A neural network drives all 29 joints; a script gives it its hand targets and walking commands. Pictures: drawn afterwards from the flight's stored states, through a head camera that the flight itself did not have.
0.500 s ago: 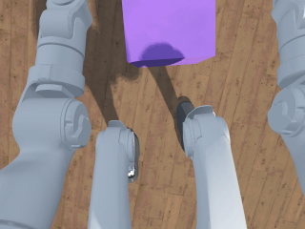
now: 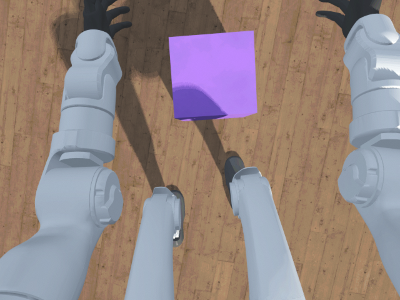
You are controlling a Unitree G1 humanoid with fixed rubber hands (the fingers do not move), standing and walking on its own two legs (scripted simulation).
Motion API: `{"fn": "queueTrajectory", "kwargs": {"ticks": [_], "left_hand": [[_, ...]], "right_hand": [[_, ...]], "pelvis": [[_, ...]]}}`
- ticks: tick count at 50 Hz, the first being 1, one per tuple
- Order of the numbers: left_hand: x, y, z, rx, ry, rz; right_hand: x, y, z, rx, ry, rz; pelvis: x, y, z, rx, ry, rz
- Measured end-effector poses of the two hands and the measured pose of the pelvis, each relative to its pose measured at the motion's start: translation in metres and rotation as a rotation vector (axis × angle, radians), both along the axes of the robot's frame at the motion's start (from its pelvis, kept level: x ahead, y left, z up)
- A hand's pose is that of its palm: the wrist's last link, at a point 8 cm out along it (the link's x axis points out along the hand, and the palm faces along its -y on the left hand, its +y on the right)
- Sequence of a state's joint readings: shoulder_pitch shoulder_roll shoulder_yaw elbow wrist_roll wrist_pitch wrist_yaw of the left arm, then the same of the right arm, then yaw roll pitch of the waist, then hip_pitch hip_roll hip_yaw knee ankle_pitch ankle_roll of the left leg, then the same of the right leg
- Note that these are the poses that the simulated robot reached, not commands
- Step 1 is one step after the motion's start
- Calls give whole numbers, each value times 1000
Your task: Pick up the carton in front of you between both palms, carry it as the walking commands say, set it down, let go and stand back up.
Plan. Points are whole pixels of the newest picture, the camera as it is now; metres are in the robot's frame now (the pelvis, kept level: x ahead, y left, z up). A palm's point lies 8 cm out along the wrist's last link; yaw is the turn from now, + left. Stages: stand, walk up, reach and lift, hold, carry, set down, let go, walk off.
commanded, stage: set down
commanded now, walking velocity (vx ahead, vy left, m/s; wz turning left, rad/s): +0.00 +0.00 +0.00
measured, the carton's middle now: (212, 84) +0.51 -0.09 -0.45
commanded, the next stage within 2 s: let go in 0.12 s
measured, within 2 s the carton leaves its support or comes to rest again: neither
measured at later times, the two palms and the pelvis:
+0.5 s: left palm (46, 94) +0.45 +0.13 +0.01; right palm out of the picture +0.40 -0.30 +0.00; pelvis +0.04 -0.02 +0.12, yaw -3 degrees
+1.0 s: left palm out of the picture +0.30 +0.21 +0.11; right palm out of the picture +0.24 -0.24 +0.11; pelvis +0.09 +0.00 +0.19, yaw -5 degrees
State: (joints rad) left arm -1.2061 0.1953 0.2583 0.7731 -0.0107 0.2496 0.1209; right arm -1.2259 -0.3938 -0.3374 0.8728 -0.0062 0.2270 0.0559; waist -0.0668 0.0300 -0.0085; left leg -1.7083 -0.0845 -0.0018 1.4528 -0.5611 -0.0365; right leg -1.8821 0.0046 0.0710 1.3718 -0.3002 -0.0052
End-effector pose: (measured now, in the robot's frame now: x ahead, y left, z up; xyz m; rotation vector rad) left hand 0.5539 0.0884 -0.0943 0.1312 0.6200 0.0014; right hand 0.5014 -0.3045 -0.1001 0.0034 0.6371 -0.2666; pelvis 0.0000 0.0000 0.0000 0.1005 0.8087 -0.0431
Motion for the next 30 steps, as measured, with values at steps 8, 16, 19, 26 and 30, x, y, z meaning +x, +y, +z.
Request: {"fn": "queueTrajectory", "kwargs": {"ticks": [8,16,19,26,30], "left_hand": [[-8,4,42,-11,1,-2],[-37,15,68,60,37,-13],[-64,23,78,96,71,-15],[-110,39,113,110,105,-28],[-124,46,134,104,102,-52]], "right_hand": [[-6,4,44,-7,3,10],[-35,5,66,-59,68,74],[-60,5,74,-84,115,113],[-112,2,110,-92,145,132],[-134,1,132,-94,142,122]], "pelvis": [[4,-5,42,-10,-18,0],[13,-10,78,-26,-61,-3],[21,-12,94,-32,-103,-5],[38,-16,125,-47,-218,-20],[47,-17,137,-57,-278,-28]]}}
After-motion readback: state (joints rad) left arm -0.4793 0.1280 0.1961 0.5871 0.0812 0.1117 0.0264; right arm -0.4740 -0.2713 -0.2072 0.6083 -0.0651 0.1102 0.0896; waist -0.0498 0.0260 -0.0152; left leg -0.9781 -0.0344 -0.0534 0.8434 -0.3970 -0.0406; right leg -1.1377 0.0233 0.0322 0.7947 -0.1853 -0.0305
